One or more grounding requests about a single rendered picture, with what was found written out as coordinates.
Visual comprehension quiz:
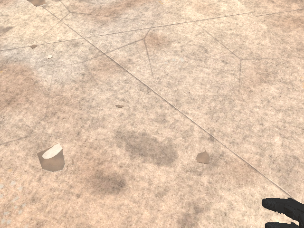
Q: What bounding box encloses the robot right hand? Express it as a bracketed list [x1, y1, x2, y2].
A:
[261, 198, 304, 228]

